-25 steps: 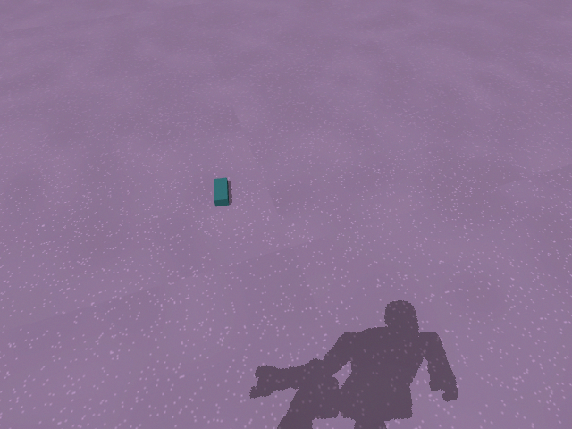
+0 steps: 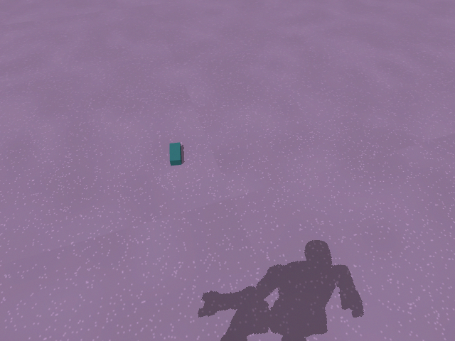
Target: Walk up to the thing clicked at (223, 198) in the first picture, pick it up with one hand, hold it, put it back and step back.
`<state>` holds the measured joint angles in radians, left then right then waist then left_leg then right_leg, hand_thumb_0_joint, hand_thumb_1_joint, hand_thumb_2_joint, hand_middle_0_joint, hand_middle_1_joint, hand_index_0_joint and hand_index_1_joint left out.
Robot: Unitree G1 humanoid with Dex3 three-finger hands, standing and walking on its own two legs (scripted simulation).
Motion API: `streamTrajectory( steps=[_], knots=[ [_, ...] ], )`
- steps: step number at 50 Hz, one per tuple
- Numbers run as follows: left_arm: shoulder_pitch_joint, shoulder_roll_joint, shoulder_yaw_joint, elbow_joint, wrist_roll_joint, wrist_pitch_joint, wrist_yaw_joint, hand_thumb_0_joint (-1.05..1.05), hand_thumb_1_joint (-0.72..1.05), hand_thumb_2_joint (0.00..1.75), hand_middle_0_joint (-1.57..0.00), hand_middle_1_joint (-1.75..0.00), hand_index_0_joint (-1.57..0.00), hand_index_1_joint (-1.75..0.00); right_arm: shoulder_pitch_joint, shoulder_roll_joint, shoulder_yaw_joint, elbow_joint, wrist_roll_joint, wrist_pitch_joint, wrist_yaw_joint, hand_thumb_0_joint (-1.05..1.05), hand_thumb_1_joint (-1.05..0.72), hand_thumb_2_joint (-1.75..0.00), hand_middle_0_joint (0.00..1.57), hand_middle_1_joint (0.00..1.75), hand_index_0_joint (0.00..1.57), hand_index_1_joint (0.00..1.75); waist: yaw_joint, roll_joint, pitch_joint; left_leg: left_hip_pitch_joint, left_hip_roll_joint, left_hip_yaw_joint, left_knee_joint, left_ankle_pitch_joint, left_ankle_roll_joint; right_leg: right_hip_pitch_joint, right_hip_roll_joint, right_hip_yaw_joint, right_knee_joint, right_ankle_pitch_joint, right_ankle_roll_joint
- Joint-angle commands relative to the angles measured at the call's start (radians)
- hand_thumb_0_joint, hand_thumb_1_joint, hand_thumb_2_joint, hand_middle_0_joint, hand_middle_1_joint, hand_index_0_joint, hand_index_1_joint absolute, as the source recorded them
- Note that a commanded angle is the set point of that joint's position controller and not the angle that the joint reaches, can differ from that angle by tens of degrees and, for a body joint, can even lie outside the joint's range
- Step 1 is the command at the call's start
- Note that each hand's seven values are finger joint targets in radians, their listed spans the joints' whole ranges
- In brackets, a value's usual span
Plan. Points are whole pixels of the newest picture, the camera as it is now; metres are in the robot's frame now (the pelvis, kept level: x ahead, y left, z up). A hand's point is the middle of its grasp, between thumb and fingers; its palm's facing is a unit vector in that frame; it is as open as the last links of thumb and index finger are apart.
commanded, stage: stand
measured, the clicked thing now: (175, 153) +1.20 +0.36 -0.76
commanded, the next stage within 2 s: walk up in 0.62 s
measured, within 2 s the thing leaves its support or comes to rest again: neither
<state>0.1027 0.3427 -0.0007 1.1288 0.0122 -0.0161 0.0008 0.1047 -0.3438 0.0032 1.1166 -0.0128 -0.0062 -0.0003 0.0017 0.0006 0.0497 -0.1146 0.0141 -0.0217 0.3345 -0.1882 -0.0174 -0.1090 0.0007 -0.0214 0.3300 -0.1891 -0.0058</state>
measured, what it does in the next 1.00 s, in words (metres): lifts its left foot, turning left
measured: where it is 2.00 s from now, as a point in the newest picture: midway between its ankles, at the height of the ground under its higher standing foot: outside the picture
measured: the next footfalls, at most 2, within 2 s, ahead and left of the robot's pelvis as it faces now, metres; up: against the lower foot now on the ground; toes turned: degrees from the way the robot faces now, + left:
left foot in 1.02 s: -0.01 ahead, +0.16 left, +0.00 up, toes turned +20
right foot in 1.36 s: +0.09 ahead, -0.13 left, +0.00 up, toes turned +33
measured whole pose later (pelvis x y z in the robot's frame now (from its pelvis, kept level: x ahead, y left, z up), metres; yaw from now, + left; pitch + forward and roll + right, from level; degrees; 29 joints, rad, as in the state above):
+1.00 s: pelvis -0.03 +0.00 -0.02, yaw +16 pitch -1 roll +1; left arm 0.06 0.38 0.07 0.80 0.05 0.05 -0.06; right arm 0.27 -0.44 -0.09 0.81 -0.03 0.02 0.02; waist -0.01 -0.07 0.15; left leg -0.35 0.03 0.03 0.72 -0.32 0.01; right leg -0.25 -0.18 -0.25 0.68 -0.38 0.01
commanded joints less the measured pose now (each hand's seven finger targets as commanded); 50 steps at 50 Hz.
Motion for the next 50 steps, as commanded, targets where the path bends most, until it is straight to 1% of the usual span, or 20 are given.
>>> streamTrajectory(
  steps=[1, 13, 30, 31, 32, 33, 34, 35, 37, 38, 39, 40, 41, 42, 43, 44, 46, 47, 49, 50],
  knots=[
    [-0.039, 0.215, 0.039, -0.058, -0.006, -0.020, 0.010, 0.00, 0.90, 0.90, -0.20, -0.30, -0.20, -0.30, -0.034, -0.208, -0.036, -0.051, 0.005, -0.026, -0.011, 0.00, -0.90, -0.90, 0.20, 0.30, 0.20, 0.30, 0.001, 0.018, -0.082, 0.007, 0.112, -0.075, -0.042, 0.173, 0.038, 0.030, -0.135, 0.103, -0.047, 0.179, -0.021],
    [-0.041, 0.218, 0.042, -0.056, -0.004, -0.017, 0.010, 0.00, 0.90, 0.90, -0.20, -0.30, -0.20, -0.30, -0.030, -0.211, -0.038, -0.052, 0.004, -0.025, -0.011, 0.00, -0.90, -0.90, 0.20, 0.30, 0.20, 0.30, 0.001, -0.004, -0.082, 0.009, 0.111, -0.081, -0.059, 0.140, 0.038, 0.030, -0.132, 0.095, -0.053, 0.130, -0.021],
    [-0.029, 0.219, 0.042, -0.058, -0.003, -0.019, 0.011, 0.00, 0.90, 0.90, -0.20, -0.30, -0.20, -0.30, -0.028, -0.211, -0.036, -0.052, 0.006, -0.024, -0.011, 0.00, -0.90, -0.90, 0.20, 0.30, 0.20, 0.30, -0.001, 0.005, -0.084, 0.024, 0.112, -0.078, -0.052, 0.162, 0.039, 0.027, -0.134, 0.098, -0.059, 0.166, -0.019],
    [-0.122, 0.299, 0.110, -0.155, -0.005, 0.000, -0.002, 0.00, 0.90, 0.90, -0.20, -0.30, -0.20, -0.30, 0.045, -0.273, -0.078, -0.126, 0.014, -0.014, -0.008, 0.00, -0.90, -0.90, 0.20, 0.30, 0.20, 0.30, 0.008, -0.054, 0.007, -0.205, 0.074, -0.170, 0.031, 0.372, 0.076, 0.108, -0.089, -0.014, 0.102, 0.106, -0.022],
    [-0.105, 0.276, 0.115, -0.178, -0.004, 0.012, 0.002, 0.00, 0.90, 0.90, -0.20, -0.30, -0.20, -0.30, 0.075, -0.274, -0.084, -0.139, 0.014, -0.013, -0.010, 0.00, -0.90, -0.90, 0.20, 0.30, 0.20, 0.30, 0.006, -0.030, -0.002, -0.239, 0.094, -0.180, 0.042, 0.411, 0.087, 0.117, -0.084, -0.007, 0.130, 0.056, -0.039],
    [-0.095, 0.267, 0.117, -0.183, -0.005, 0.021, 0.002, 0.00, 0.90, 0.90, -0.20, -0.30, -0.20, -0.30, 0.077, -0.279, -0.092, -0.148, 0.013, -0.011, -0.013, 0.00, -0.90, -0.90, 0.20, 0.30, 0.20, 0.30, 0.009, -0.012, -0.003, -0.249, 0.101, -0.204, 0.041, 0.375, 0.097, 0.102, -0.084, -0.001, 0.140, 0.001, -0.050],
    [-0.048, 0.251, 0.115, -0.196, -0.007, 0.023, -0.002, 0.00, 0.90, 0.90, -0.20, -0.30, -0.20, -0.30, 0.049, -0.298, -0.103, -0.171, 0.011, -0.012, -0.013, 0.00, -0.90, -0.90, 0.20, 0.30, 0.20, 0.30, 0.029, 0.040, -0.040, -0.196, 0.109, -0.235, 0.051, 0.377, 0.122, 0.057, -0.082, 0.003, 0.168, -0.012, -0.049],
    [-0.050, 0.238, 0.117, -0.216, -0.005, 0.027, -0.006, 0.00, 0.90, 0.90, -0.20, -0.30, -0.20, -0.30, 0.056, -0.301, -0.114, -0.198, 0.006, -0.011, -0.012, 0.00, -0.90, -0.90, 0.20, 0.30, 0.20, 0.30, 0.023, 0.057, -0.066, -0.203, 0.121, -0.278, 0.070, 0.383, 0.140, 0.050, -0.080, 0.003, 0.195, -0.036, -0.054],
    [-0.054, 0.237, 0.131, -0.251, 0.005, 0.037, -0.018, 0.00, 0.90, 0.90, -0.20, -0.30, -0.20, -0.30, 0.051, -0.286, -0.120, -0.236, -0.002, -0.002, -0.013, 0.00, -0.90, -0.90, 0.20, 0.30, 0.20, 0.30, 0.040, 0.034, -0.086, -0.327, 0.071, -0.246, 0.124, 0.230, 0.113, 0.129, -0.132, 0.058, 0.129, -0.139, -0.099],
    [-0.034, 0.255, 0.136, -0.264, 0.010, 0.035, -0.023, 0.00, 0.90, 0.90, -0.20, -0.30, -0.20, -0.30, 0.035, -0.268, -0.120, -0.262, -0.004, 0.002, -0.012, 0.00, -0.90, -0.90, 0.20, 0.30, 0.20, 0.30, 0.061, -0.024, -0.108, -0.390, 0.013, -0.160, 0.217, 0.142, 0.086, 0.182, -0.229, 0.104, 0.062, -0.125, -0.142],
    [-0.043, 0.285, 0.145, -0.285, 0.016, 0.035, -0.026, 0.00, 0.90, 0.90, -0.20, -0.30, -0.20, -0.30, 0.048, -0.240, -0.117, -0.283, -0.003, 0.008, -0.010, 0.00, -0.90, -0.90, 0.20, 0.30, 0.20, 0.30, 0.066, -0.171, -0.147, -0.395, -0.048, -0.035, 0.443, -0.064, 0.063, 0.174, -0.405, 0.177, -0.029, -0.041, -0.221],
    [-0.074, 0.309, 0.151, -0.329, 0.028, 0.030, -0.030, 0.00, 0.90, 0.90, -0.20, -0.30, -0.20, -0.30, 0.069, -0.251, -0.127, -0.311, -0.012, 0.016, -0.014, 0.00, -0.90, -0.90, 0.20, 0.30, 0.20, 0.30, 0.067, -0.189, -0.139, -0.421, -0.002, -0.008, 0.634, -0.282, 0.029, 0.123, -0.557, 0.234, -0.059, 0.074, -0.293],
    [-0.125, 0.309, 0.154, -0.377, 0.032, 0.030, -0.036, 0.00, 0.90, 0.90, -0.20, -0.30, -0.20, -0.30, 0.098, -0.274, -0.134, -0.332, -0.024, 0.026, -0.013, 0.00, -0.90, -0.90, 0.20, 0.30, 0.20, 0.30, 0.046, -0.153, -0.101, -0.430, 0.054, -0.011, 0.668, -0.296, -0.003, 0.075, -0.593, 0.230, -0.057, 0.133, -0.302],
    [-0.150, 0.282, 0.148, -0.399, 0.030, 0.031, -0.039, 0.00, 0.90, 0.90, -0.20, -0.30, -0.20, -0.30, 0.115, -0.286, -0.137, -0.336, -0.023, 0.029, -0.006, 0.00, -0.90, -0.90, 0.20, 0.30, 0.20, 0.30, 0.023, -0.118, -0.073, -0.390, 0.060, -0.017, 0.684, -0.280, -0.004, 0.015, -0.552, 0.166, -0.031, 0.217, -0.287],
    [-0.158, 0.264, 0.140, -0.409, 0.033, 0.033, -0.040, 0.00, 0.90, 0.90, -0.20, -0.30, -0.20, -0.30, 0.146, -0.269, -0.133, -0.341, -0.017, 0.026, 0.001, 0.00, -0.90, -0.90, 0.20, 0.30, 0.20, 0.30, 0.002, -0.123, -0.057, -0.360, 0.065, -0.015, 0.646, -0.271, 0.012, -0.011, -0.491, 0.082, 0.030, 0.318, -0.252],
    [-0.156, 0.266, 0.136, -0.418, 0.040, 0.033, -0.042, 0.00, 0.90, 0.90, -0.20, -0.30, -0.20, -0.30, 0.160, -0.256, -0.133, -0.355, -0.017, 0.023, 0.008, 0.00, -0.90, -0.90, 0.20, 0.30, 0.20, 0.30, 0.000, -0.148, -0.065, -0.332, 0.067, -0.011, 0.585, -0.242, 0.019, -0.014, -0.434, 0.016, 0.086, 0.353, -0.204],
    [-0.107, 0.249, 0.124, -0.388, 0.033, 0.036, -0.045, 0.00, 0.90, 0.90, -0.20, -0.30, -0.20, -0.30, 0.219, -0.220, -0.132, -0.337, -0.016, 0.007, 0.023, 0.00, -0.90, -0.90, 0.20, 0.30, 0.20, 0.30, -0.005, -0.145, -0.091, -0.285, 0.017, 0.041, 0.437, -0.195, 0.040, 0.026, -0.315, -0.100, 0.214, 0.322, -0.137],
    [-0.072, 0.256, 0.125, -0.398, 0.030, 0.040, -0.047, 0.00, 0.90, 0.90, -0.20, -0.30, -0.20, -0.30, 0.241, -0.218, -0.133, -0.344, -0.016, 0.001, 0.024, 0.00, -0.90, -0.90, 0.20, 0.30, 0.20, 0.30, 0.005, -0.160, -0.097, -0.272, -0.016, 0.090, 0.390, -0.156, 0.038, 0.037, -0.289, -0.126, 0.258, 0.287, -0.120],
    [-0.089, 0.275, 0.128, -0.436, 0.025, 0.053, -0.056, 0.00, 0.90, 0.90, -0.20, -0.30, -0.20, -0.30, 0.365, -0.229, -0.148, -0.328, -0.014, -0.006, 0.011, 0.00, -0.90, -0.90, 0.20, 0.30, 0.20, 0.30, -0.053, -0.146, -0.116, -0.114, -0.057, 0.177, 0.257, -0.035, 0.031, -0.070, -0.281, -0.159, 0.390, 0.157, -0.106],
    [-0.098, 0.249, 0.120, -0.456, 0.019, 0.062, -0.055, 0.00, 0.90, 0.90, -0.20, -0.30, -0.20, -0.30, 0.439, -0.268, -0.164, -0.312, -0.017, -0.015, -0.001, 0.00, -0.90, -0.90, 0.20, 0.30, 0.20, 0.30, -0.100, -0.044, -0.106, -0.019, -0.046, 0.114, 0.141, 0.026, 0.053, -0.183, -0.233, -0.178, 0.571, 0.032, -0.077]
  ],
)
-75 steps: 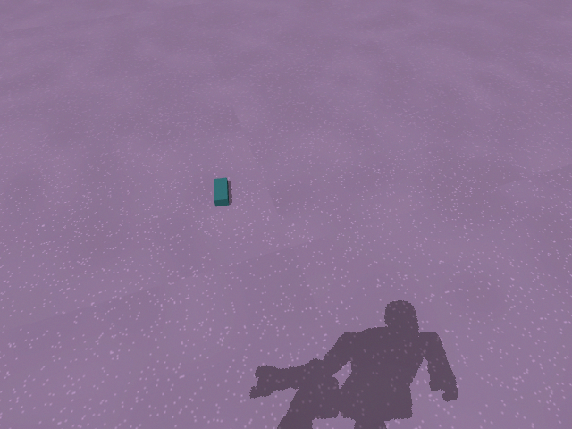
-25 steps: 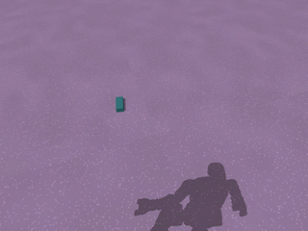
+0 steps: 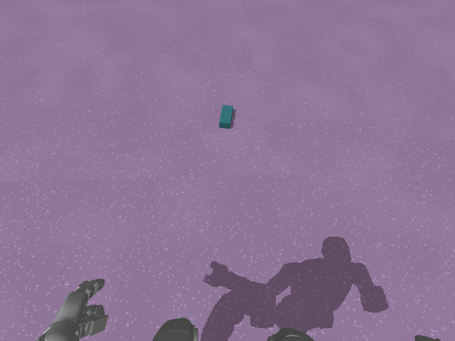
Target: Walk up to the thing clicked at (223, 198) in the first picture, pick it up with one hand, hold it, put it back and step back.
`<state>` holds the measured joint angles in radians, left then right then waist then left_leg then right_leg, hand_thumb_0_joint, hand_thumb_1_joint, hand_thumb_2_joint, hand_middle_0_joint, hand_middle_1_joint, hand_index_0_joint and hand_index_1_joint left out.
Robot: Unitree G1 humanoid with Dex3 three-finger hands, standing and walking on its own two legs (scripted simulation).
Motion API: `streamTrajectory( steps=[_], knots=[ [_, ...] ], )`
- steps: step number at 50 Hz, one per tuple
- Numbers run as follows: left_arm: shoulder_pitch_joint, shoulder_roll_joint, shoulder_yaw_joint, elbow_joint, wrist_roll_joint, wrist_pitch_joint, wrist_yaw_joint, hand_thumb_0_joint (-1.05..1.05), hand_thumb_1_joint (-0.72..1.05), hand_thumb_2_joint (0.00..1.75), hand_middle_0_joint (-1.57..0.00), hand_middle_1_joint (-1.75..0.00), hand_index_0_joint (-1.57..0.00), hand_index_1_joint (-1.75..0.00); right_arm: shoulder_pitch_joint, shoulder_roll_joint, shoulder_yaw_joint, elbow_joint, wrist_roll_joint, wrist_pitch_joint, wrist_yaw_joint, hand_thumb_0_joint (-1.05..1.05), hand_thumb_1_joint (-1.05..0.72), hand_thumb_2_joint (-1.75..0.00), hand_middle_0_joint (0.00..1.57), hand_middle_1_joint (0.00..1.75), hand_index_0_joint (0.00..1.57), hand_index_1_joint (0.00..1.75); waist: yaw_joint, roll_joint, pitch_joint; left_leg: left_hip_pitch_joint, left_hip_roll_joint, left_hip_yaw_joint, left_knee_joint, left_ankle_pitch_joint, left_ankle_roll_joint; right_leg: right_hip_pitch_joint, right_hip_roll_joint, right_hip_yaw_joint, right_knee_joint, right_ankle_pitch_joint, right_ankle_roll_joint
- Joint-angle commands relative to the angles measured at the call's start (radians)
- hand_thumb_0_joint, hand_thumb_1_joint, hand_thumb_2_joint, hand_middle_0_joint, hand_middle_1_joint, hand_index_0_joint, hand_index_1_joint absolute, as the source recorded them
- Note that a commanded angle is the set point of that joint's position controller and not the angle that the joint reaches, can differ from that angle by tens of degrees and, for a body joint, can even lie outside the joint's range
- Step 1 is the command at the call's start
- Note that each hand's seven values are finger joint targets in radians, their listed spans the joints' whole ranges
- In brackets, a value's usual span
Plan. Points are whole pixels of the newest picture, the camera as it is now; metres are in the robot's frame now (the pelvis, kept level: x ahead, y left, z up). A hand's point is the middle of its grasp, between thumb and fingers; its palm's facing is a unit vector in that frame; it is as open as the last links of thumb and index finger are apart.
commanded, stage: walk up
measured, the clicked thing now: (226, 116) +1.28 +0.00 -0.74
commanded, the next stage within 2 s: none
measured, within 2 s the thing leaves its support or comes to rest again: neither
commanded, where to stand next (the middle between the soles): +0.07 -0.03 m, yaw +41 degrees
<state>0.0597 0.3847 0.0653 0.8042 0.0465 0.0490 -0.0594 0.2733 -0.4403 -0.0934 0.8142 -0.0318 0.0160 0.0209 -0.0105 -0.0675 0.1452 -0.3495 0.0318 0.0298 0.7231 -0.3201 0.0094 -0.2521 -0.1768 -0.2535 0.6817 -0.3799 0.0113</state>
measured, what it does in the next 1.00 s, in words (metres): steps on the spot, turning left: left foot, then right foot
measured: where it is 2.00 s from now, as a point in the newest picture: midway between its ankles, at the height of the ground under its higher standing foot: outside the picture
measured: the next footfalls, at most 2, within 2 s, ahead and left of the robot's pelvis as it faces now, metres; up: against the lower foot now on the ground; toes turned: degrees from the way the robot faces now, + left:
left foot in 0.02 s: +0.06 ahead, +0.14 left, +0.00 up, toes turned +3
right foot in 0.36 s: +0.07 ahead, -0.16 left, +0.00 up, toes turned +17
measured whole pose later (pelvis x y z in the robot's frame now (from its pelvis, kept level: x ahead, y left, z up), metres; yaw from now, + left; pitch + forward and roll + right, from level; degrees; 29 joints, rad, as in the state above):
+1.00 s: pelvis -0.02 -0.07 -0.01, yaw +36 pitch -3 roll +1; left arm 0.33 0.42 0.06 0.83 0.02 0.00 -0.02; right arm 0.26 -0.39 -0.03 0.78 -0.02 -0.01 0.00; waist 0.02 -0.04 0.08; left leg -0.33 -0.05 -0.09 0.68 -0.31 0.00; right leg -0.40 -0.09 -0.02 0.85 -0.46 -0.02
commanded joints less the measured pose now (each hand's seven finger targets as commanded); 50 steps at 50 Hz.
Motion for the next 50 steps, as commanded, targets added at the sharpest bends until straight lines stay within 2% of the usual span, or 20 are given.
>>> streamTrajectory(
  steps=[1, 2, 3, 4, 7, 11, 14, 17, 18, 19, 20, 21, 24, 31, 36, 37, 39, 40, 44, 50],
  knots=[
    [-0.046, 0.137, 0.039, -0.161, -0.018, 0.009, 0.000, 0.00, 0.90, 0.90, -0.20, -0.30, -0.20, -0.30, 0.258, -0.274, -0.088, -0.023, -0.012, -0.048, -0.038, 0.00, -0.90, -0.90, 0.20, 0.30, 0.20, 0.30, -0.072, 0.282, -0.118, 0.257, 0.100, -0.308, -0.367, 0.354, 0.102, -0.291, 0.092, 0.059, 0.407, -0.236, -0.032],
    [-0.023, 0.130, 0.035, -0.183, -0.013, 0.026, 0.004, 0.00, 0.90, 0.90, -0.20, -0.30, -0.20, -0.30, 0.197, -0.369, -0.098, -0.072, -0.025, -0.056, -0.048, 0.00, -0.90, -0.90, 0.20, 0.30, 0.20, 0.30, -0.023, 0.283, -0.145, 0.197, 0.290, -0.718, -0.388, 0.360, 0.206, -0.382, 0.154, 0.237, 0.488, -0.327, -0.018],
    [-0.042, 0.202, 0.053, -0.189, -0.016, 0.028, 0.009, 0.00, 0.90, 0.90, -0.20, -0.30, -0.20, -0.30, 0.154, -0.380, -0.100, -0.094, -0.012, -0.060, -0.058, 0.00, -0.90, -0.90, 0.20, 0.30, 0.20, 0.30, -0.028, 0.186, -0.111, 0.098, 0.336, -0.779, -0.421, 0.286, 0.292, -0.314, 0.119, 0.336, 0.507, -0.289, -0.008],
    [-0.032, 0.210, 0.047, -0.188, -0.022, 0.022, 0.013, 0.00, 0.90, 0.90, -0.20, -0.30, -0.20, -0.30, 0.087, -0.386, -0.098, -0.111, -0.009, -0.067, -0.069, 0.00, -0.90, -0.90, 0.20, 0.30, 0.20, 0.30, 0.003, 0.210, -0.102, 0.074, 0.344, -0.807, -0.418, 0.186, 0.314, -0.322, 0.090, 0.380, 0.505, -0.240, -0.012],
    [0.101, 0.225, 0.070, -0.111, -0.034, 0.014, 0.017, 0.00, 0.90, 0.90, -0.20, -0.30, -0.20, -0.30, 0.045, -0.264, -0.062, -0.141, 0.005, -0.072, -0.088, 0.00, -0.90, -0.90, 0.20, 0.30, 0.20, 0.30, 0.036, 0.219, -0.184, 0.159, 0.171, -0.415, -0.240, 0.328, 0.208, -0.300, 0.078, 0.339, 0.463, -0.077, -0.036],
    [0.026, 0.199, 0.077, -0.165, -0.021, 0.010, 0.015, 0.00, 0.90, 0.90, -0.20, -0.30, -0.20, -0.30, 0.144, -0.258, -0.065, -0.152, -0.008, -0.069, -0.088, 0.00, -0.90, -0.90, 0.20, 0.30, 0.20, 0.30, -0.015, 0.195, -0.209, 0.112, 0.146, -0.469, -0.204, 0.404, 0.223, -0.211, 0.131, 0.303, 0.325, -0.148, -0.030],
    [0.078, 0.180, 0.074, -0.165, -0.028, -0.011, 0.024, 0.00, 0.90, 0.90, -0.20, -0.30, -0.20, -0.30, 0.098, -0.270, -0.059, -0.182, -0.016, -0.059, -0.084, 0.00, -0.90, -0.90, 0.20, 0.30, 0.20, 0.30, 0.007, 0.230, -0.206, 0.026, 0.141, -0.498, -0.148, 0.473, 0.236, -0.129, 0.168, 0.282, 0.205, -0.164, -0.042],
    [0.229, 0.165, 0.080, -0.109, -0.032, -0.038, 0.040, 0.00, 0.90, 0.90, -0.20, -0.30, -0.20, -0.30, 0.023, -0.217, -0.035, -0.217, 0.001, -0.038, -0.071, 0.00, -0.90, -0.90, 0.20, 0.30, 0.20, 0.30, 0.086, 0.186, -0.250, -0.080, 0.026, -0.391, 0.005, 0.442, 0.134, 0.111, 0.203, 0.244, -0.166, 0.052, -0.069],
    [0.265, 0.245, 0.100, -0.105, -0.020, -0.048, 0.049, 0.00, 0.90, 0.90, -0.20, -0.30, -0.20, -0.30, 0.001, -0.155, -0.015, -0.237, 0.012, -0.035, -0.070, 0.00, -0.90, -0.90, 0.20, 0.30, 0.20, 0.30, 0.114, 0.026, -0.249, -0.206, -0.068, -0.291, 0.156, 0.267, 0.075, 0.189, 0.053, 0.430, -0.259, 0.049, -0.101],
    [0.236, 0.338, 0.114, -0.122, -0.005, -0.057, 0.051, 0.00, 0.90, 0.90, -0.20, -0.30, -0.20, -0.30, 0.012, -0.114, -0.006, -0.245, 0.019, -0.033, -0.074, 0.00, -0.90, -0.90, 0.20, 0.30, 0.20, 0.30, 0.088, -0.185, -0.199, -0.403, -0.195, -0.175, 0.298, -0.226, 0.016, 0.212, -0.211, 0.769, -0.337, 0.150, -0.182],
    [0.111, 0.393, 0.121, -0.144, -0.006, -0.054, 0.049, 0.00, 0.90, 0.90, -0.20, -0.30, -0.20, -0.30, 0.039, -0.177, -0.026, -0.222, 0.004, -0.026, -0.090, 0.00, -0.90, -0.90, 0.20, 0.30, 0.20, 0.30, 0.048, -0.197, -0.182, -0.388, -0.090, -0.175, 0.503, -0.325, 0.004, 0.075, -0.386, 0.931, -0.387, 0.109, -0.339],
    [0.062, 0.382, 0.123, -0.152, -0.023, -0.055, 0.051, 0.00, 0.90, 0.90, -0.20, -0.30, -0.20, -0.30, 0.056, -0.222, -0.041, -0.196, 0.000, -0.026, -0.086, 0.00, -0.90, -0.90, 0.20, 0.30, 0.20, 0.30, 0.028, -0.157, -0.133, -0.340, -0.051, -0.190, 0.557, -0.292, -0.005, -0.016, -0.406, 0.959, -0.432, 0.039, -0.375],
    [0.069, 0.258, 0.086, -0.114, -0.021, -0.073, 0.060, 0.00, 0.90, 0.90, -0.20, -0.30, -0.20, -0.30, 0.072, -0.193, -0.041, -0.132, 0.007, -0.024, -0.041, 0.00, -0.90, -0.90, 0.20, 0.30, 0.20, 0.30, 0.000, -0.017, -0.027, -0.278, -0.061, -0.157, 0.480, -0.079, 0.000, -0.048, -0.076, 0.436, -0.307, 0.068, -0.175],
    [0.231, 0.307, 0.101, -0.116, 0.002, -0.096, 0.046, 0.00, 0.90, 0.90, -0.20, -0.30, -0.20, -0.30, -0.036, -0.148, -0.023, -0.146, 0.013, -0.034, -0.001, 0.00, -0.90, -0.90, 0.20, 0.30, 0.20, 0.30, 0.085, -0.171, -0.105, -0.226, -0.023, -0.049, 0.128, -0.133, -0.021, 0.168, -0.145, 0.367, -0.291, 0.130, -0.233],
    [0.241, 0.291, 0.081, -0.126, -0.024, -0.075, 0.039, 0.00, 0.90, 0.90, -0.20, -0.30, -0.20, -0.30, 0.040, -0.138, -0.025, -0.084, 0.013, -0.060, -0.014, 0.00, -0.90, -0.90, 0.20, 0.30, 0.20, 0.30, 0.033, -0.061, -0.190, 0.120, -0.103, 0.052, -0.220, 0.062, 0.015, 0.045, -0.121, 0.217, -0.049, 0.324, -0.162],
    [0.268, 0.250, 0.062, -0.128, -0.025, -0.071, 0.040, 0.00, 0.90, 0.90, -0.20, -0.30, -0.20, -0.30, 0.084, -0.169, -0.037, -0.066, 0.011, -0.066, -0.023, 0.00, -0.90, -0.90, 0.20, 0.30, 0.20, 0.30, 0.015, 0.035, -0.233, 0.251, -0.093, -0.008, -0.255, 0.081, 0.042, -0.030, -0.089, 0.176, 0.100, 0.285, -0.114],
    [0.271, 0.148, 0.032, -0.158, -0.038, -0.060, 0.037, 0.00, 0.90, 0.90, -0.20, -0.30, -0.20, -0.30, 0.075, -0.296, -0.062, -0.105, -0.010, -0.071, -0.039, 0.00, -0.90, -0.90, 0.20, 0.30, 0.20, 0.30, 0.012, 0.321, -0.201, 0.354, 0.242, -0.616, -0.374, -0.025, 0.193, -0.423, 0.107, 0.146, 0.348, -0.206, -0.005],
    [0.211, 0.250, 0.061, -0.145, -0.026, -0.056, 0.052, 0.00, 0.90, 0.90, -0.20, -0.30, -0.20, -0.30, 0.087, -0.358, -0.076, -0.096, 0.008, -0.065, -0.039, 0.00, -0.90, -0.90, 0.20, 0.30, 0.20, 0.30, -0.037, 0.279, -0.170, 0.206, 0.321, -0.709, -0.407, -0.125, 0.303, -0.363, 0.064, 0.255, 0.379, -0.287, -0.019],
    [0.300, 0.254, 0.063, -0.066, -0.036, -0.065, 0.046, 0.00, 0.90, 0.90, -0.20, -0.30, -0.20, -0.30, -0.026, -0.222, -0.025, -0.112, 0.020, -0.065, -0.049, 0.00, -0.90, -0.90, 0.20, 0.30, 0.20, 0.30, 0.029, 0.209, -0.086, 0.077, 0.144, -0.372, -0.314, 0.088, 0.210, -0.271, 0.054, 0.271, 0.286, -0.104, -0.027],
    [0.346, 0.223, 0.061, -0.016, -0.032, -0.084, 0.057, 0.00, 0.90, 0.90, -0.20, -0.30, -0.20, -0.30, -0.087, -0.228, -0.022, -0.124, 0.013, -0.037, -0.033, 0.00, -0.90, -0.90, 0.20, 0.30, 0.20, 0.30, 0.046, 0.257, -0.107, -0.138, 0.086, -0.313, -0.236, -0.016, 0.189, 0.024, 0.140, 0.177, 0.011, -0.015, -0.030]
  ],
)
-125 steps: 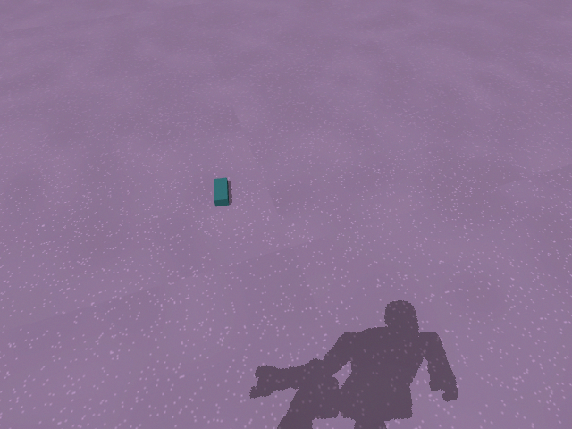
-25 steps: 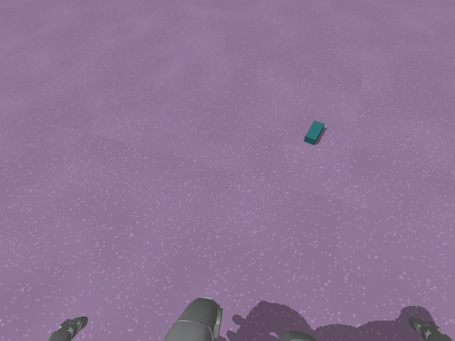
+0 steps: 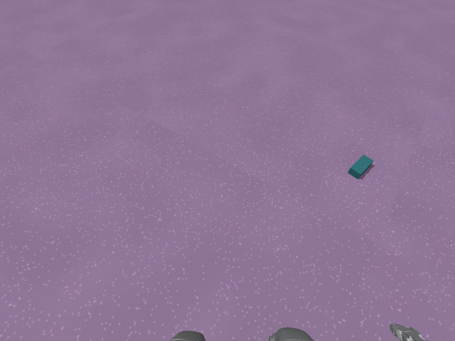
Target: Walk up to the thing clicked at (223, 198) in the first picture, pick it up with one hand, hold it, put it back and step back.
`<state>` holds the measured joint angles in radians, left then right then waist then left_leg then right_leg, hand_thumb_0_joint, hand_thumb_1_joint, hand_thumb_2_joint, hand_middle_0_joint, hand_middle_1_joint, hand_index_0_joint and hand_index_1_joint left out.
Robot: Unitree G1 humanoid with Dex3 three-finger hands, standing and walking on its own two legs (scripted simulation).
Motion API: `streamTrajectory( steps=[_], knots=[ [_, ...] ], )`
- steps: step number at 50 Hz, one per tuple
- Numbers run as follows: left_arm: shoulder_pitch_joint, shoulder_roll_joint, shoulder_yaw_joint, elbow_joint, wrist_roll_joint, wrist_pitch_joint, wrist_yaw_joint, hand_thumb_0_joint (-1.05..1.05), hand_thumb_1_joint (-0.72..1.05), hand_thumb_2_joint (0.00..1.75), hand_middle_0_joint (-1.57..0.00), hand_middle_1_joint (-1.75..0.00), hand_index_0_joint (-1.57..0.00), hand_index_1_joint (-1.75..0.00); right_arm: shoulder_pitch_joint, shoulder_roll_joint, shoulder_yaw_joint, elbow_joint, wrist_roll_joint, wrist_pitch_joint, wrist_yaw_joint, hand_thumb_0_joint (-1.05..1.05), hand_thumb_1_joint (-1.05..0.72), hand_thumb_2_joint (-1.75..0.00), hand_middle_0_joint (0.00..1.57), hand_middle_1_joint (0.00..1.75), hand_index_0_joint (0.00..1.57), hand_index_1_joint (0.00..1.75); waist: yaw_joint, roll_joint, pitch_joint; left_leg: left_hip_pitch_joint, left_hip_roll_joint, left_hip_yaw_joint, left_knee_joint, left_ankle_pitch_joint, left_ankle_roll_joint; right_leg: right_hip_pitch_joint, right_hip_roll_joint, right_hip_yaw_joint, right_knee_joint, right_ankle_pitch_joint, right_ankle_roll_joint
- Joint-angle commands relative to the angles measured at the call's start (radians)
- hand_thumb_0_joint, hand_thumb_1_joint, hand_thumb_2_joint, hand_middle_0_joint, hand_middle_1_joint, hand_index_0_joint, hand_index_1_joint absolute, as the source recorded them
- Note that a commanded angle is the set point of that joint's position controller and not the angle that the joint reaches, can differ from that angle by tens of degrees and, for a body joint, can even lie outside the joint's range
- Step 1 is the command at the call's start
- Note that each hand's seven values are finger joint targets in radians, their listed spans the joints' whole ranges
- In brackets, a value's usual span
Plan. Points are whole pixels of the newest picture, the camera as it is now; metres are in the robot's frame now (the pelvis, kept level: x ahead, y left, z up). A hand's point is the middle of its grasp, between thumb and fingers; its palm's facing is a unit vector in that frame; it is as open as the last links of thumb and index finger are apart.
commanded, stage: walk up
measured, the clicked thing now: (360, 166) +1.08 -0.71 -0.73
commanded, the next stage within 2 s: stand in 1.06 s
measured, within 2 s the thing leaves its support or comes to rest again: neither
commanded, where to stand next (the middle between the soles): +0.10 -0.01 m, yaw +4 degrees
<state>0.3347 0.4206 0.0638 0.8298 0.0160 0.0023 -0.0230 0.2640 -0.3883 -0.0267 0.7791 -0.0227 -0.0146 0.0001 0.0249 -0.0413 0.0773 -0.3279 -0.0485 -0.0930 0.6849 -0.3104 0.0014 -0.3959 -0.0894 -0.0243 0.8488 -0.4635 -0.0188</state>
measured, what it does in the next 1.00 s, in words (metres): steps on the spot: right foot, then left foot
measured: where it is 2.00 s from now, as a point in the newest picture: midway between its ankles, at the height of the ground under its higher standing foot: outside the picture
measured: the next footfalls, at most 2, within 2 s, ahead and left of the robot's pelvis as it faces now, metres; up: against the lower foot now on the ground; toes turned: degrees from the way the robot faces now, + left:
right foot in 0.04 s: +0.09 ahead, -0.13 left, +0.00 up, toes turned +5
left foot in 0.36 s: +0.06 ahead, +0.13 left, +0.00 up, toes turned +5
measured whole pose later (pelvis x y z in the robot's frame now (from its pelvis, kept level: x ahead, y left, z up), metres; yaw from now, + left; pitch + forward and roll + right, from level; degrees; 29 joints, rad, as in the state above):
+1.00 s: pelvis +0.02 -0.01 +0.02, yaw +7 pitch -3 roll +0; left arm 0.09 0.37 0.00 1.07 0.00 -0.01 -0.01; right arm 0.09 -0.36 0.00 1.08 -0.01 -0.02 0.00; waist 0.01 -0.01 0.06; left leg -0.19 0.01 -0.04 0.47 -0.24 -0.02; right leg -0.19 -0.03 -0.04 0.48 -0.24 0.01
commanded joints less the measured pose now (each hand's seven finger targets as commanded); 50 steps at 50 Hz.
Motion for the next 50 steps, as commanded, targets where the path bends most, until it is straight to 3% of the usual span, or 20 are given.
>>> streamTrajectory(
  steps=[1, 2, 4, 5, 6, 9, 14, 16, 17, 18, 19, 20, 21, 24, 26, 29, 31, 32, 35, 50],
  knots=[
    [0.083, 0.188, 0.065, -0.027, 0.001, -0.044, 0.025, 0.00, 0.90, 0.90, -0.20, -0.30, -0.20, -0.30, -0.092, -0.264, -0.083, -0.095, 0.008, 0.004, -0.010, 0.00, -0.90, -0.90, 0.20, 0.30, 0.20, 0.30, 0.023, 0.203, -0.048, -0.189, 0.138, -0.169, -0.143, -0.032, 0.170, 0.232, 0.073, -0.063, -0.244, 0.129, -0.004],
    [0.096, 0.193, 0.066, -0.021, 0.009, -0.052, 0.032, 0.00, 0.90, 0.90, -0.20, -0.30, -0.20, -0.30, -0.083, -0.217, -0.068, -0.094, 0.016, 0.011, -0.011, 0.00, -0.90, -0.90, 0.20, 0.30, 0.20, 0.30, 0.044, 0.132, -0.059, -0.204, 0.100, -0.145, -0.042, -0.046, 0.132, 0.267, 0.061, -0.018, -0.334, 0.135, -0.015],
    [0.033, 0.349, 0.100, -0.054, 0.034, -0.065, 0.040, 0.00, 0.90, 0.90, -0.20, -0.30, -0.20, -0.30, -0.065, -0.157, -0.060, -0.102, 0.019, 0.018, -0.019, 0.00, -0.90, -0.90, 0.20, 0.30, 0.20, 0.30, 0.042, -0.170, -0.017, -0.314, -0.065, -0.027, 0.315, -0.263, 0.037, 0.149, -0.340, 0.562, -0.648, -0.235, -0.172],
    [-0.067, 0.382, 0.106, -0.077, 0.033, -0.060, 0.037, 0.00, 0.90, 0.90, -0.20, -0.30, -0.20, -0.30, -0.030, -0.236, -0.086, -0.067, 0.008, 0.022, -0.026, 0.00, -0.90, -0.90, 0.20, 0.30, 0.20, 0.30, 0.015, -0.156, 0.026, -0.265, 0.012, -0.056, 0.424, -0.290, 0.022, 0.044, -0.429, 0.652, -0.675, -0.316, -0.265],
    [-0.113, 0.346, 0.101, -0.088, 0.026, -0.058, 0.038, 0.00, 0.90, 0.90, -0.20, -0.30, -0.20, -0.30, 0.003, -0.272, -0.097, -0.037, 0.009, 0.017, -0.022, 0.00, -0.90, -0.90, 0.20, 0.30, 0.20, 0.30, -0.007, -0.127, 0.057, -0.223, 0.052, -0.063, 0.418, -0.249, 0.017, 0.005, -0.418, 0.599, -0.648, -0.260, -0.280],
    [-0.080, 0.261, 0.073, -0.057, 0.025, -0.066, 0.035, 0.00, 0.90, 0.90, -0.20, -0.30, -0.20, -0.30, 0.006, -0.230, -0.098, -0.001, 0.011, 0.008, -0.001, 0.00, -0.90, -0.90, 0.20, 0.30, 0.20, 0.30, -0.003, -0.081, 0.032, -0.187, 0.032, 0.010, 0.344, -0.167, 0.020, 0.066, -0.224, 0.244, -0.536, -0.052, -0.178],
    [-0.063, 0.258, 0.069, -0.048, 0.024, -0.055, 0.022, 0.00, 0.90, 0.90, -0.20, -0.30, -0.20, -0.30, 0.003, -0.174, -0.076, 0.019, 0.010, -0.008, 0.017, 0.00, -0.90, -0.90, 0.20, 0.30, 0.20, 0.30, 0.025, -0.173, -0.041, -0.090, 0.026, 0.110, 0.031, -0.164, 0.005, 0.174, -0.170, 0.122, -0.435, 0.108, -0.163],
    [-0.106, 0.245, 0.055, -0.058, 0.006, -0.041, 0.015, 0.00, 0.90, 0.90, -0.20, -0.30, -0.20, -0.30, 0.065, -0.174, -0.079, 0.057, 0.010, -0.021, 0.009, 0.00, -0.90, -0.90, 0.20, 0.30, 0.20, 0.30, -0.025, -0.134, -0.089, 0.086, 0.002, 0.155, -0.167, 0.018, 0.007, 0.112, -0.163, 0.068, -0.310, 0.219, -0.144],
    [-0.091, 0.198, 0.034, -0.056, -0.001, -0.035, 0.016, 0.00, 0.90, 0.90, -0.20, -0.30, -0.20, -0.30, 0.071, -0.192, -0.085, 0.071, 0.003, -0.029, 0.000, 0.00, -0.90, -0.90, 0.20, 0.30, 0.20, 0.30, -0.037, -0.061, -0.117, 0.174, -0.003, 0.116, -0.228, 0.061, 0.015, 0.067, -0.130, 0.026, -0.203, 0.268, -0.107],
    [-0.066, 0.144, 0.015, -0.053, -0.009, -0.030, 0.018, 0.00, 0.90, 0.90, -0.20, -0.30, -0.20, -0.30, 0.060, -0.216, -0.091, 0.067, -0.006, -0.037, -0.009, 0.00, -0.90, -0.90, 0.20, 0.30, 0.20, 0.30, -0.033, 0.036, -0.145, 0.245, 0.083, -0.053, -0.270, 0.062, 0.044, -0.012, -0.091, -0.012, -0.082, 0.251, -0.056],
    [-0.071, 0.079, -0.003, -0.064, -0.024, -0.023, 0.017, 0.00, 0.90, 0.90, -0.20, -0.30, -0.20, -0.30, 0.022, -0.277, -0.093, 0.043, -0.018, -0.046, -0.018, 0.00, -0.90, -0.90, 0.20, 0.30, 0.20, 0.30, -0.017, 0.211, -0.131, 0.246, 0.298, -0.399, -0.333, 0.112, 0.117, -0.151, 0.019, -0.032, 0.029, 0.025, 0.008],
    [-0.093, 0.159, 0.019, -0.042, -0.019, -0.010, 0.030, 0.00, 0.90, 0.90, -0.20, -0.30, -0.20, -0.30, -0.010, -0.347, -0.101, 0.032, -0.005, -0.045, -0.019, 0.00, -0.90, -0.90, 0.20, 0.30, 0.20, 0.30, -0.033, 0.164, -0.102, 0.111, 0.372, -0.465, -0.343, -0.020, 0.228, -0.089, 0.012, 0.053, 0.038, -0.138, 0.003],
    [-0.102, 0.200, 0.026, -0.021, -0.018, -0.012, 0.031, 0.00, 0.90, 0.90, -0.20, -0.30, -0.20, -0.30, -0.048, -0.342, -0.101, 0.045, 0.005, -0.040, -0.016, 0.00, -0.90, -0.90, 0.20, 0.30, 0.20, 0.30, -0.025, 0.165, -0.062, 0.029, 0.368, -0.441, -0.327, -0.006, 0.269, -0.025, -0.012, 0.052, 0.050, -0.132, -0.002],
    [-0.076, 0.181, 0.022, 0.016, -0.028, -0.024, 0.032, 0.00, 0.90, 0.90, -0.20, -0.30, -0.20, -0.30, -0.078, -0.248, -0.062, 0.054, 0.007, -0.048, -0.023, 0.00, -0.90, -0.90, 0.20, 0.30, 0.20, 0.30, -0.003, 0.179, -0.071, 0.137, 0.254, -0.182, -0.202, 0.458, 0.182, -0.032, -0.003, 0.047, -0.068, -0.035, -0.010],
    [-0.072, 0.163, 0.017, 0.041, -0.027, -0.030, 0.035, 0.00, 0.90, 0.90, -0.20, -0.30, -0.20, -0.30, -0.081, -0.252, -0.057, 0.075, 0.018, -0.048, -0.023, 0.00, -0.90, -0.90, 0.20, 0.30, 0.20, 0.30, 0.005, 0.208, -0.093, 0.116, 0.236, -0.137, -0.135, 0.612, 0.152, 0.079, 0.026, 0.005, -0.207, 0.079, -0.011],
    [-0.067, 0.219, 0.023, 0.072, -0.009, -0.051, 0.044, 0.00, 0.90, 0.90, -0.20, -0.30, -0.20, -0.30, -0.109, -0.194, -0.040, 0.073, 0.042, -0.033, -0.022, 0.00, -0.90, -0.90, 0.20, 0.30, 0.20, 0.30, 0.011, 0.060, -0.154, 0.028, 0.143, -0.019, -0.014, 0.416, 0.061, 0.277, -0.068, 0.136, -0.368, 0.543, -0.061],
    [-0.179, 0.263, 0.021, 0.059, -0.013, -0.047, 0.034, 0.00, 0.90, 0.90, -0.20, -0.30, -0.20, -0.30, -0.068, -0.179, -0.041, 0.115, 0.035, -0.022, -0.025, 0.00, -0.90, -0.90, 0.20, 0.30, 0.20, 0.30, -0.040, -0.023, -0.109, 0.083, 0.066, 0.035, -0.035, 0.071, 0.030, 0.139, -0.169, 0.245, -0.380, 0.432, -0.139],
    [-0.226, 0.239, 0.013, 0.051, -0.013, -0.042, 0.030, 0.00, 0.90, 0.90, -0.20, -0.30, -0.20, -0.30, -0.047, -0.184, -0.042, 0.142, 0.026, -0.024, -0.025, 0.00, -0.90, -0.90, 0.20, 0.30, 0.20, 0.30, -0.063, -0.030, -0.100, 0.121, 0.079, 0.011, -0.109, 0.059, 0.035, 0.111, -0.157, 0.213, -0.372, 0.410, -0.116],
    [-0.205, 0.177, -0.008, 0.089, -0.019, -0.038, 0.026, 0.00, 0.90, 0.90, -0.20, -0.30, -0.20, -0.30, -0.154, -0.221, -0.039, 0.150, 0.024, -0.037, -0.015, 0.00, -0.90, -0.90, 0.20, 0.30, 0.20, 0.30, -0.008, 0.030, -0.103, 0.092, 0.170, -0.086, -0.195, 0.198, 0.083, 0.162, -0.024, 0.066, -0.328, 0.344, -0.031],
    [-0.301, 0.167, -0.016, 0.203, -0.018, -0.039, 0.018, 0.00, 0.90, 0.90, -0.20, -0.30, -0.20, -0.30, -0.227, -0.188, -0.012, 0.266, 0.017, -0.031, -0.007, 0.00, -0.90, -0.90, 0.20, 0.30, 0.20, 0.30, -0.015, 0.041, -0.116, 0.151, 0.143, -0.016, -0.326, 0.188, 0.030, 0.264, -0.052, 0.100, -0.500, 0.325, -0.022]
  ],
)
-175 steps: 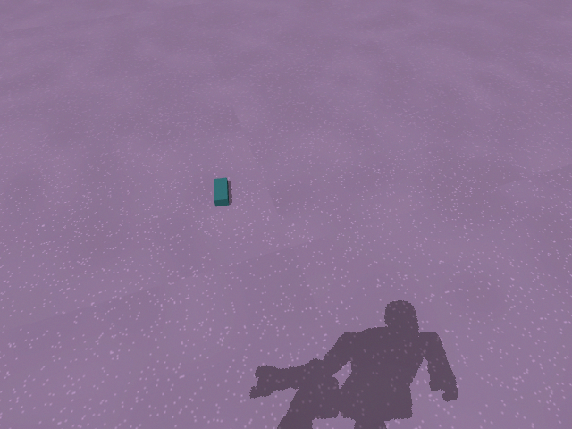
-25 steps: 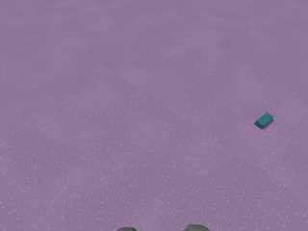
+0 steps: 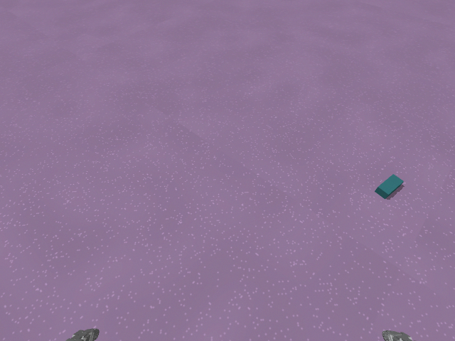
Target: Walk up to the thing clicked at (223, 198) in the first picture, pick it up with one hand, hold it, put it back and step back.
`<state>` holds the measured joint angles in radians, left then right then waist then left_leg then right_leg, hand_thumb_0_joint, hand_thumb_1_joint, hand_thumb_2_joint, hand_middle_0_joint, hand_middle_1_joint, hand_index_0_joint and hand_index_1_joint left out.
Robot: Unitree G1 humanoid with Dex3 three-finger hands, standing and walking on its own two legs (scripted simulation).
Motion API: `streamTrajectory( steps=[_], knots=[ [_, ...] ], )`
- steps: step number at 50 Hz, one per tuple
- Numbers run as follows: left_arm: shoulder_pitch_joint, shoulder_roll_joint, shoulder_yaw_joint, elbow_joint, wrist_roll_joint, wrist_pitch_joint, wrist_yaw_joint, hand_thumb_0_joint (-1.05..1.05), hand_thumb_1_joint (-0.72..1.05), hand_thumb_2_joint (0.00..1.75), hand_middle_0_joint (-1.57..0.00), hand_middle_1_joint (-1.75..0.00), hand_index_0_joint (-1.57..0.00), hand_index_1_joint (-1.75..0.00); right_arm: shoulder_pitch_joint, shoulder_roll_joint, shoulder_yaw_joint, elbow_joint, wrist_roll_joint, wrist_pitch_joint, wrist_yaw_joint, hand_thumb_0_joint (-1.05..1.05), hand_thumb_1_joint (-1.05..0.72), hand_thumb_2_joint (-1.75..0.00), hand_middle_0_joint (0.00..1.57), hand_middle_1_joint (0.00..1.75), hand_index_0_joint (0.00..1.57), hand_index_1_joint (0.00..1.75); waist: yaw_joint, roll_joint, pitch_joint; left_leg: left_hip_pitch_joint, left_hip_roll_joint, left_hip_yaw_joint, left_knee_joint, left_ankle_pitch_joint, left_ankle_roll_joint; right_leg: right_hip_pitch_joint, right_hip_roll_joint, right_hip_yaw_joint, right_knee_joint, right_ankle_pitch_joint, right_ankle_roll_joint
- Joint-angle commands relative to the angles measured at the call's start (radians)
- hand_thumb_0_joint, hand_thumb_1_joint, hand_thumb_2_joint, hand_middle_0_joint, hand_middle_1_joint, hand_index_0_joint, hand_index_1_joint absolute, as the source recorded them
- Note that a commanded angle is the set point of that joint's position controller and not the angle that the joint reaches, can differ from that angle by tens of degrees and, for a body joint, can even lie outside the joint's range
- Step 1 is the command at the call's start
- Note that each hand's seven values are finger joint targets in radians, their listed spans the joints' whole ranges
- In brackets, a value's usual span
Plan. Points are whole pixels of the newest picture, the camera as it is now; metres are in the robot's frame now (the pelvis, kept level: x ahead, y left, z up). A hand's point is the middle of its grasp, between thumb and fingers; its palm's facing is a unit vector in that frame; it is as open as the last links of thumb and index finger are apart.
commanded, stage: walk up
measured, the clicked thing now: (389, 186) +0.97 -0.83 -0.75
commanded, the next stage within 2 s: stand in 0.06 s
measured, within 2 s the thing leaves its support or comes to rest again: neither
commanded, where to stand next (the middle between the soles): +0.08 -0.01 m, yaw -3 degrees
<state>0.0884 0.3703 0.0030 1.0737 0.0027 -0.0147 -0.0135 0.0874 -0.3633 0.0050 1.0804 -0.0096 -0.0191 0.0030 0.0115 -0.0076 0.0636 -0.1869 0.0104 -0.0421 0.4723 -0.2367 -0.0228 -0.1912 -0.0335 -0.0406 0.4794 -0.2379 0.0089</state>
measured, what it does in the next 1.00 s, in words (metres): stands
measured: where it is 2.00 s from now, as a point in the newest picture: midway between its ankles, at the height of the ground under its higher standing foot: outside the picture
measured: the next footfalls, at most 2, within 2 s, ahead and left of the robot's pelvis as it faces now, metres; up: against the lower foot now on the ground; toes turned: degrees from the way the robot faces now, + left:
none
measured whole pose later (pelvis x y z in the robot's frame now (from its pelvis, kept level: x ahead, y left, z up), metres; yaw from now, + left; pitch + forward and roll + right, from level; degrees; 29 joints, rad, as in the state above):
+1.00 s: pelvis +0.01 -0.01 +0.01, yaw -1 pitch -2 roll +0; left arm 0.08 0.35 0.00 1.14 0.01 -0.02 -0.01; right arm 0.09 -0.35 0.01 1.14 -0.01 -0.01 0.00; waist 0.00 0.01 0.04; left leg -0.12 0.03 -0.04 0.33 -0.17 -0.04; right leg -0.13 -0.01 -0.04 0.34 -0.17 0.00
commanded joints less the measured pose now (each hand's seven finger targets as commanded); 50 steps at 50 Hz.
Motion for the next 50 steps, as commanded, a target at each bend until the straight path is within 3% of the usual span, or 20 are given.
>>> streamTrajectory(
  steps=[1, 2, 3, 5, 10, 13, 16, 19, 22, 29, 37, 50],
  knots=[
    [-0.057, 0.214, 0.044, -0.036, -0.004, -0.020, 0.008, 0.00, 0.90, 0.90, -0.20, -0.30, -0.20, -0.30, -0.056, -0.216, -0.045, -0.031, 0.003, -0.026, -0.010, 0.00, -0.90, -0.90, 0.20, 0.30, 0.20, 0.30, -0.003, 0.014, -0.100, 0.009, 0.087, -0.068, -0.125, 0.107, 0.055, 0.059, -0.103, 0.110, -0.138, 0.097, -0.045],
    [-0.060, 0.213, 0.044, -0.033, -0.005, -0.020, 0.007, 0.00, 0.90, 0.90, -0.20, -0.30, -0.20, -0.30, -0.053, -0.216, -0.044, -0.026, 0.002, -0.026, -0.010, 0.00, -0.90, -0.90, 0.20, 0.30, 0.20, 0.30, -0.001, 0.017, -0.101, 0.008, 0.090, -0.070, -0.137, 0.103, 0.055, 0.072, -0.102, 0.107, -0.139, 0.100, -0.042],
    [-0.065, 0.208, 0.037, -0.017, -0.003, -0.021, 0.010, 0.00, 0.90, 0.90, -0.20, -0.30, -0.20, -0.30, -0.067, -0.202, -0.041, -0.021, 0.006, -0.028, -0.007, 0.00, -0.90, -0.90, 0.20, 0.30, 0.20, 0.30, -0.002, 0.028, -0.101, 0.034, 0.110, -0.086, -0.150, 0.201, 0.045, 0.078, -0.098, 0.109, -0.136, 0.143, -0.040],
    [-0.057, 0.207, 0.036, -0.006, -0.004, -0.024, 0.013, 0.00, 0.90, 0.90, -0.20, -0.30, -0.20, -0.30, -0.074, -0.214, -0.046, -0.013, 0.007, -0.027, -0.008, 0.00, -0.90, -0.90, 0.20, 0.30, 0.20, 0.30, 0.001, 0.032, -0.108, 0.062, 0.114, -0.081, -0.141, 0.246, 0.042, 0.081, -0.100, 0.106, -0.152, 0.176, -0.033],
    [-0.070, 0.211, 0.034, 0.014, -0.003, -0.024, 0.015, 0.00, 0.90, 0.90, -0.20, -0.30, -0.20, -0.30, -0.072, -0.205, -0.044, 0.008, 0.007, -0.017, -0.006, 0.00, -0.90, -0.90, 0.20, 0.30, 0.20, 0.30, -0.006, 0.009, -0.081, 0.041, 0.109, -0.075, -0.179, 0.150, 0.037, 0.086, -0.102, 0.111, -0.194, 0.107, -0.029],
    [-0.065, 0.219, 0.036, 0.025, 0.001, -0.019, 0.014, 0.00, 0.90, 0.90, -0.20, -0.30, -0.20, -0.30, -0.063, -0.206, -0.046, 0.016, 0.003, -0.011, -0.004, 0.00, -0.90, -0.90, 0.20, 0.30, 0.20, 0.30, -0.008, 0.009, -0.051, 0.015, 0.096, -0.074, -0.209, 0.003, 0.032, 0.051, -0.095, 0.116, -0.220, -0.024, -0.025],
    [-0.060, 0.215, 0.035, 0.026, 0.003, -0.018, 0.014, 0.00, 0.90, 0.90, -0.20, -0.30, -0.20, -0.30, -0.061, -0.211, -0.047, 0.018, 0.002, -0.011, -0.002, 0.00, -0.90, -0.90, 0.20, 0.30, 0.20, 0.30, -0.007, 0.022, -0.064, 0.016, 0.104, -0.078, -0.217, 0.015, 0.036, 0.063, -0.095, 0.114, -0.214, 0.003, -0.028],
    [-0.050, 0.218, 0.037, 0.028, 0.006, -0.016, 0.014, 0.00, 0.90, 0.90, -0.20, -0.30, -0.20, -0.30, -0.057, -0.208, -0.050, 0.018, -0.001, -0.009, -0.002, 0.00, -0.90, -0.90, 0.20, 0.30, 0.20, 0.30, -0.003, 0.007, -0.047, 0.005, 0.097, -0.079, -0.217, -0.043, 0.035, 0.023, -0.095, 0.123, -0.229, -0.081, -0.025],
    [-0.051, 0.213, 0.035, 0.024, 0.004, -0.021, 0.014, 0.00, 0.90, 0.90, -0.20, -0.30, -0.20, -0.30, -0.048, -0.203, -0.046, 0.017, 0.000, -0.012, -0.002, 0.00, -0.90, -0.90, 0.20, 0.30, 0.20, 0.30, -0.008, 0.010, -0.075, 0.017, 0.105, -0.078, -0.207, 0.058, 0.038, 0.065, -0.101, 0.119, -0.214, 0.026, -0.026],
    [-0.044, 0.214, 0.036, 0.019, 0.003, -0.018, 0.015, 0.00, 0.90, 0.90, -0.20, -0.30, -0.20, -0.30, -0.025, -0.201, -0.045, 0.021, 0.000, -0.008, -0.002, 0.00, -0.90, -0.90, 0.20, 0.30, 0.20, 0.30, -0.012, 0.012, -0.061, 0.030, 0.097, -0.069, -0.195, 0.036, 0.035, 0.023, -0.099, 0.125, -0.232, -0.029, -0.027],
    [-0.033, 0.212, 0.036, 0.019, -0.002, -0.023, 0.016, 0.00, 0.90, 0.90, -0.20, -0.30, -0.20, -0.30, -0.028, -0.200, -0.038, 0.019, 0.003, -0.012, -0.007, 0.00, -0.90, -0.90, 0.20, 0.30, 0.20, 0.30, -0.005, 0.016, -0.106, 0.057, 0.112, -0.064, -0.184, 0.186, 0.034, 0.093, -0.105, 0.113, -0.198, 0.169, -0.028],
    [-0.042, 0.205, 0.040, 0.019, 0.004, -0.018, 0.017, 0.00, 0.90, 0.90, -0.20, -0.30, -0.20, -0.30, -0.031, -0.202, -0.035, 0.014, 0.003, -0.012, -0.009, 0.00, -0.90, -0.90, 0.20, 0.30, 0.20, 0.30, -0.010, 0.014, -0.094, 0.050, 0.120, -0.059, -0.199, 0.194, 0.030, 0.111, -0.100, 0.098, -0.197, 0.171, -0.024]
  ],
)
